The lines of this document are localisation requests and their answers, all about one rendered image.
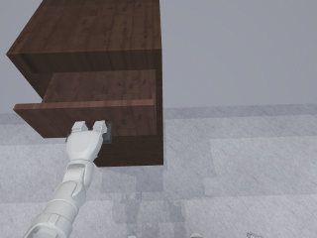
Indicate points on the handle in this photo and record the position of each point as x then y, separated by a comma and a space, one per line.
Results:
107, 137

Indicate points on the drawer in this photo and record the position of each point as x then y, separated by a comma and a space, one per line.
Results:
127, 98

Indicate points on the robot left hand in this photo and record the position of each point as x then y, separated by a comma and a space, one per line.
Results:
84, 144

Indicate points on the robot left forearm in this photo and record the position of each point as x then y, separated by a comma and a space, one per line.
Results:
58, 216

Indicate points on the cabinet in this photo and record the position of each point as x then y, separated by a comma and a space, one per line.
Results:
96, 35

